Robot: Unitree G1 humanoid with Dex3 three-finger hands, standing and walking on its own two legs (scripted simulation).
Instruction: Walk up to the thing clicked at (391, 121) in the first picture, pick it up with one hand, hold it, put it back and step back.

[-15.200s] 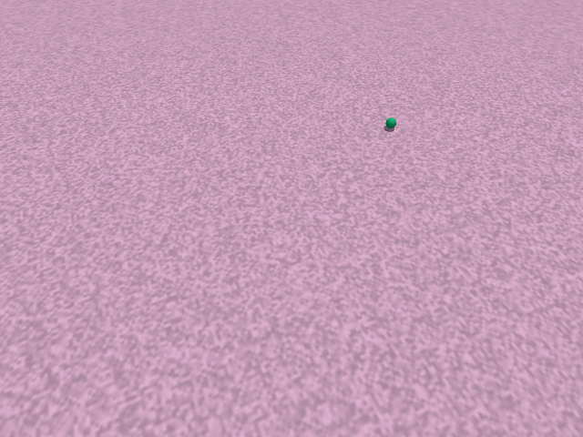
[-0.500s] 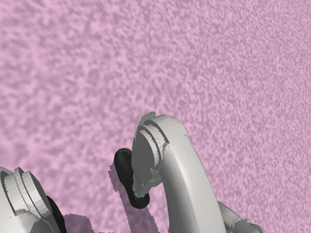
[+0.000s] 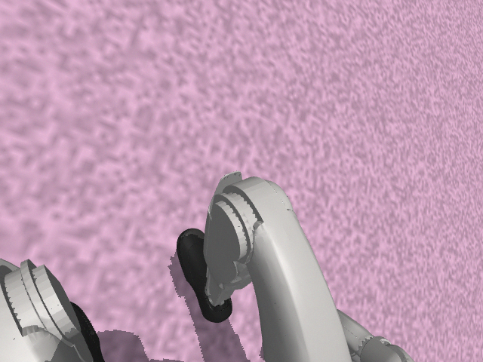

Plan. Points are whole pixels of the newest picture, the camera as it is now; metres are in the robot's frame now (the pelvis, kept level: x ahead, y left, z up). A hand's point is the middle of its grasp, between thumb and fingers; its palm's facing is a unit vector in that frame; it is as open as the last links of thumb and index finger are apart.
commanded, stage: close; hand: left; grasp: from above
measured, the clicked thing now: out of the picture +0.46 +0.35 -0.27
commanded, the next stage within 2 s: settle in 0.68 s
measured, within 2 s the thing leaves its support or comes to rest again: leaves its support in 1.06 s
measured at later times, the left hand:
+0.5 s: hand out of the picture +0.44 +0.34 -0.25, palm faces -0.44 -0.16 -0.88, open 8.0 cm
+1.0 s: hand out of the picture +0.45 +0.34 -0.24, palm faces -0.43 -0.17 -0.89, open 7.8 cm
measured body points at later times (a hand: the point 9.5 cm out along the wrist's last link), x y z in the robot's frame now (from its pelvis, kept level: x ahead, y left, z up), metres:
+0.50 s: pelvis +0.00 +0.00 +0.00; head +0.28 +0.13 +0.33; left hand +0.46 +0.35 -0.20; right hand +0.06 -0.25 -0.05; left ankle +0.06 +0.12 -0.26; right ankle +0.13 -0.12 -0.26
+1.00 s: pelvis +0.00 +0.00 +0.00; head +0.28 +0.13 +0.33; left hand +0.47 +0.35 -0.19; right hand +0.05 -0.25 -0.05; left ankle +0.06 +0.12 -0.26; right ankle +0.13 -0.12 -0.26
